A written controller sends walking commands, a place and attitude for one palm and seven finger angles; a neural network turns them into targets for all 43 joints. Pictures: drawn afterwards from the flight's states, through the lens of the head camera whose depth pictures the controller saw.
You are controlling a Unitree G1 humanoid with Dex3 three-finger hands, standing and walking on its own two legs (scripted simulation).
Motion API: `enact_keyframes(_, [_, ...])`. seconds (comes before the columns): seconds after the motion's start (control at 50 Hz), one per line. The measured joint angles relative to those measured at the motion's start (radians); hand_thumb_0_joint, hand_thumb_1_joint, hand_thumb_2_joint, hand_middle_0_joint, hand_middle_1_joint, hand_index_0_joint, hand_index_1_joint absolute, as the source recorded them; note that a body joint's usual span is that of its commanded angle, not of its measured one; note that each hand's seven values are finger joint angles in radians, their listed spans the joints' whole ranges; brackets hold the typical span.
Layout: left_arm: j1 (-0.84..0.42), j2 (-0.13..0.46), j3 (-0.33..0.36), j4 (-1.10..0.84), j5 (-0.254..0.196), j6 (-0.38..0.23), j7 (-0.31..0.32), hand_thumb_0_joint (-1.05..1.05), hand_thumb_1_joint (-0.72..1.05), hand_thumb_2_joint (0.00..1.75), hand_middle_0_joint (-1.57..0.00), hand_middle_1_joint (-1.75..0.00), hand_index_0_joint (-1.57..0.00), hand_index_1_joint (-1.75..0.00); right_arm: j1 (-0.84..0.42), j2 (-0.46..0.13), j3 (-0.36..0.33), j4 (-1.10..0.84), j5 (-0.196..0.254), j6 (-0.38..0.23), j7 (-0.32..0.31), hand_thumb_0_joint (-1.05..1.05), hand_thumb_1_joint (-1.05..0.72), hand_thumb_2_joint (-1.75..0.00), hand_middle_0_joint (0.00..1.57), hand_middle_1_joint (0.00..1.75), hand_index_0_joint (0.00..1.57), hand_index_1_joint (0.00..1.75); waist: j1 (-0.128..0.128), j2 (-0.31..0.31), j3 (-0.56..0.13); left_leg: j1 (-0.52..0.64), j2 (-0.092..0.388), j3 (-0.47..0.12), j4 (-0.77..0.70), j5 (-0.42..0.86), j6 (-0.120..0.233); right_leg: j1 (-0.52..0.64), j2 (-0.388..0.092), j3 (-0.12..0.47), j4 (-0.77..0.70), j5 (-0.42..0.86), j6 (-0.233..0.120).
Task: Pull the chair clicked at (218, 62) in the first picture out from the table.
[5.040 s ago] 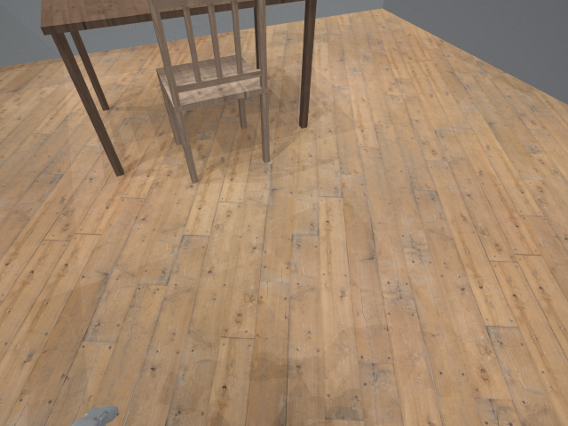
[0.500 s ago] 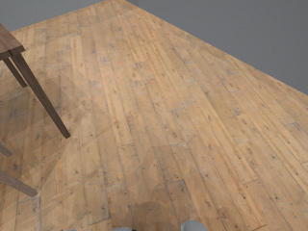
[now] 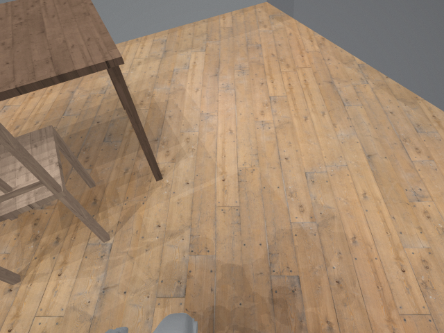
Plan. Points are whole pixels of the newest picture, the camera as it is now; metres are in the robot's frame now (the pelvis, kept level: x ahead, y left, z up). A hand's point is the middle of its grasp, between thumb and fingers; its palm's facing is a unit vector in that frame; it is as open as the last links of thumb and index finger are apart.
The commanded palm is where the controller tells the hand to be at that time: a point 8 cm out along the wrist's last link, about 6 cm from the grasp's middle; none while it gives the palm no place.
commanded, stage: turn to face it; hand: left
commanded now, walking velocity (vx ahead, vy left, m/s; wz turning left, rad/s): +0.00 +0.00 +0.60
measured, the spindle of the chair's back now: out of the picture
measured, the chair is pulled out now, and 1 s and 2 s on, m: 0.00 0.00 0.00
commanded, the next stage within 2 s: take the last steps up to it in 0.74 s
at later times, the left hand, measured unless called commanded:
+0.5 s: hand out of the picture +0.02 +0.29 -0.17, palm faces +0.29 -0.92 -0.24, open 7.4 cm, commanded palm none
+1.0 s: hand out of the picture -0.04 +0.21 -0.16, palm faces +0.45 -0.86 -0.25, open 7.4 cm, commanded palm none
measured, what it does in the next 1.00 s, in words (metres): steps on the spot, turning left: left foot, then right foot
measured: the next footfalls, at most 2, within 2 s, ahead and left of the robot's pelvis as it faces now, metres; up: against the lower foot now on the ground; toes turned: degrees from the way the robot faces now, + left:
left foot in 0.20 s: +0.00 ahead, +0.14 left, +0.00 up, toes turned +14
right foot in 0.72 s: +0.07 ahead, -0.07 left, +0.00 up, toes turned +16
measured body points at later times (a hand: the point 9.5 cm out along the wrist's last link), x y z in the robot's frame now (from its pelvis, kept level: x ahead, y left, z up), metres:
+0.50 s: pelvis -0.01 +0.06 +0.00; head +0.02 +0.09 +0.45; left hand +0.00 +0.34 -0.15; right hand +0.14 -0.16 -0.13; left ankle -0.04 +0.13 -0.74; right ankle +0.02 -0.11 -0.67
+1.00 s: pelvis +0.00 +0.02 +0.00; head +0.02 +0.01 +0.45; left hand -0.06 +0.26 -0.14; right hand +0.13 -0.20 -0.16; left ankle -0.10 +0.15 -0.67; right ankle +0.03 -0.08 -0.74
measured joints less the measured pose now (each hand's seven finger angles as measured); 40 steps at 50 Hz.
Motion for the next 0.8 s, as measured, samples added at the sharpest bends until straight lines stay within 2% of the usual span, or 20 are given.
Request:
enact_keyframes(0.14, [0.036,0.035,0.013,0.027,0.008,0.011,-0.005,0.01,0.9,0.9,-0.21,-0.3,-0.21,-0.3,-0.067,0.017,0.025,-0.011,0.009,-0.009,0.0,0.01,-0.91,-0.9,0.19,0.29,0.2,0.3,0.042,-0.033,0.021,0.126,0.008,0.063,-0.278,-0.06,0.019,-0.03,-0.045,-0.079,0.056,-0.024,0.025])
enact_keyframes(0.18, [0.046,0.054,0.023,0.037,0.006,0.017,-0.006,0.01,0.9,0.9,-0.21,-0.3,-0.21,-0.3,-0.08,0.023,0.032,-0.027,0.01,-0.023,0.001,0.01,-0.91,-0.9,0.19,0.29,0.2,0.3,0.05,-0.044,0.018,0.181,0.001,0.085,-0.407,-0.005,0.031,-0.047,-0.063,-0.101,0.099,-0.044,0.042])
enact_keyframes(0.2, [0.055,0.064,0.028,0.039,0.001,0.021,-0.008,0.01,0.9,0.9,-0.21,-0.3,-0.21,-0.3,-0.083,0.023,0.035,-0.036,0.009,-0.033,0.002,0.01,-0.91,-0.9,0.19,0.29,0.2,0.3,0.052,-0.047,0.011,0.213,-0.003,0.089,-0.482,0.036,0.05,-0.065,-0.074,-0.109,0.138,-0.061,0.052])
enact_keyframes(0.22, [0.053,0.079,0.036,0.047,-0.003,0.03,-0.009,0.01,0.9,0.9,-0.21,-0.3,-0.21,-0.3,-0.092,0.032,0.035,-0.041,0.008,-0.044,0.001,0.01,-0.91,-0.9,0.19,0.29,0.2,0.3,0.054,-0.066,0.013,0.208,-0.018,0.089,-0.479,0.031,0.079,-0.094,-0.083,-0.081,0.204,-0.12,0.07])
enact_keyframes(0.26, [0.043,0.103,0.045,0.061,-0.004,0.056,-0.006,0.01,0.9,0.9,-0.21,-0.3,-0.2,-0.3,-0.1,0.048,0.045,-0.048,0.008,-0.06,-0.003,0.01,-0.91,-0.9,0.2,0.29,0.2,0.3,0.062,-0.084,0.019,0.201,-0.03,0.081,-0.459,0.011,0.119,-0.164,-0.052,0.02,0.377,-0.244,0.087])
enact_keyframes(0.28, [0.037,0.11,0.049,0.067,-0.004,0.064,-0.004,0.01,0.9,0.9,-0.21,-0.3,-0.2,-0.3,-0.098,0.054,0.049,-0.05,0.008,-0.066,-0.007,0.01,-0.91,-0.9,0.2,0.29,0.2,0.3,0.061,-0.084,0.017,0.206,-0.031,0.073,-0.468,0.013,0.129,-0.195,-0.033,0.054,0.453,-0.259,0.092])
enact_keyframes(0.32, [0.023,0.116,0.054,0.073,-0.005,0.067,-0.005,0.01,0.9,0.9,-0.2,-0.3,-0.2,-0.3,-0.088,0.063,0.055,-0.051,0.006,-0.07,-0.019,0.01,-0.91,-0.9,0.2,0.29,0.2,0.3,0.056,-0.076,0.01,0.224,-0.035,0.052,-0.509,0.036,0.134,-0.242,-0.004,0.102,0.563,-0.231,0.101])
enact_keyframes(0.38, [0.0,0.115,0.052,0.064,-0.008,0.057,-0.011,0.01,0.91,0.9,-0.2,-0.3,-0.2,-0.3,-0.073,0.069,0.063,-0.043,0.006,-0.071,-0.028,0.01,-0.9,-0.9,0.2,0.3,0.2,0.3,0.049,-0.063,0.004,0.254,-0.046,0.023,-0.575,0.076,0.142,-0.276,0.016,0.147,0.616,-0.165,0.112])
enact_keyframes(0.54, [-0.065,0.092,0.039,0.035,-0.013,0.048,-0.005,0.01,0.91,0.9,-0.2,-0.3,-0.2,-0.3,-0.012,0.088,0.068,-0.017,0.003,-0.068,-0.03,0.01,-0.9,-0.9,0.2,0.3,0.2,0.3,0.02,-0.048,-0.013,0.289,-0.082,-0.036,-0.644,0.12,0.146,-0.235,0.044,0.195,0.474,-0.14,0.122])
enact_keyframes(0.64, [-0.092,0.061,0.024,0.026,-0.018,0.04,-0.001,0.01,0.91,0.9,-0.2,-0.3,-0.2,-0.3,0.021,0.086,0.062,0.005,-0.003,-0.058,-0.032,0.01,-0.9,-0.9,0.2,0.3,0.2,0.3,-0.006,-0.022,-0.016,0.276,-0.091,-0.065,-0.621,0.113,0.132,-0.147,0.078,0.188,0.283,-0.154,0.104])
enact_keyframes(0.7, [-0.092,0.044,0.014,0.02,-0.021,0.022,-0.001,0.01,0.91,0.9,-0.2,-0.3,-0.2,-0.3,0.04,0.08,0.057,0.021,0.001,-0.054,-0.032,0.01,-0.9,-0.9,0.2,0.3,0.2,0.3,-0.011,-0.01,-0.022,0.252,-0.102,-0.077,-0.582,0.097,0.114,-0.06,0.096,0.177,0.096,-0.043,0.09])
enact_keyframes(0.72, [-0.089,0.038,0.011,0.02,-0.019,0.011,0.001,0.01,0.9,0.9,-0.2,-0.3,-0.2,-0.3,0.046,0.076,0.054,0.026,0.005,-0.053,-0.031,0.01,-0.9,-0.9,0.2,0.3,0.2,0.3,-0.009,-0.003,-0.026,0.237,-0.103,-0.081,-0.553,0.083,0.106,-0.034,0.098,0.169,0.039,-0.009,0.061])
enact_keyframes(0.76, [-0.082,0.019,0.001,0.027,-0.011,-0.003,0.003,0.01,0.9,0.9,-0.2,-0.3,-0.2,-0.3,0.045,0.064,0.045,0.037,0.011,-0.043,-0.033,0.01,-0.9,-0.9,0.2,0.3,0.2,0.3,-0.013,0.024,-0.019,0.186,-0.099,-0.083,-0.417,-0.04,0.085,-0.033,0.104,0.149,0.051,-0.021,0.011])
enact_keyframes(0.8, [-0.067,0.005,-0.006,0.03,-0.008,-0.005,0.005,0.01,0.9,0.9,-0.2,-0.3,-0.2,-0.3,0.048,0.058,0.037,0.044,0.01,-0.029,-0.034,0.01,-0.9,-0.9,0.2,0.3,0.2,0.3,-0.016,0.029,-0.02,0.122,-0.1,-0.069,-0.23,-0.107,0.071,-0.019,0.09,0.129,0.044,-0.029,-0.007])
